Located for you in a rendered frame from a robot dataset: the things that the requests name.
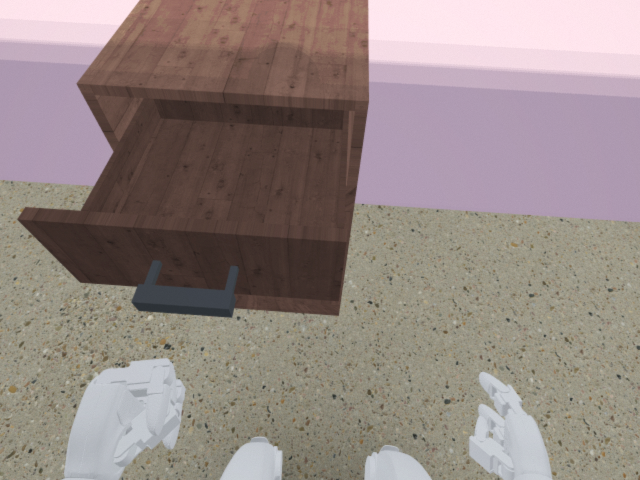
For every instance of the robot thigh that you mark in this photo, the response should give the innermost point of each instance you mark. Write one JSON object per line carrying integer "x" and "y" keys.
{"x": 393, "y": 465}
{"x": 255, "y": 461}

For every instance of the cabinet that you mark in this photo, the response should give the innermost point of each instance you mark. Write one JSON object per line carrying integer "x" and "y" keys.
{"x": 287, "y": 53}

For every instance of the right robot hand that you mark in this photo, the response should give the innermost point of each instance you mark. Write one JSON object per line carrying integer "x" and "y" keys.
{"x": 517, "y": 446}

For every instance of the drawer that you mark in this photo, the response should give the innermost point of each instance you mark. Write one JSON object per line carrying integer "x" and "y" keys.
{"x": 202, "y": 186}

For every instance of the handle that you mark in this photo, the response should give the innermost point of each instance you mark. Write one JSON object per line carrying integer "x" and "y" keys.
{"x": 183, "y": 300}

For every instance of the left robot hand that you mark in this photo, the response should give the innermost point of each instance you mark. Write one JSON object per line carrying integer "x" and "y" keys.
{"x": 143, "y": 396}

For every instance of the right robot thigh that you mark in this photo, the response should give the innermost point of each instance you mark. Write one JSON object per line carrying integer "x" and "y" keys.
{"x": 393, "y": 465}

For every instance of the left robot thigh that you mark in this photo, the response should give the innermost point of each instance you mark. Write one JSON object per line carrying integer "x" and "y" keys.
{"x": 255, "y": 461}

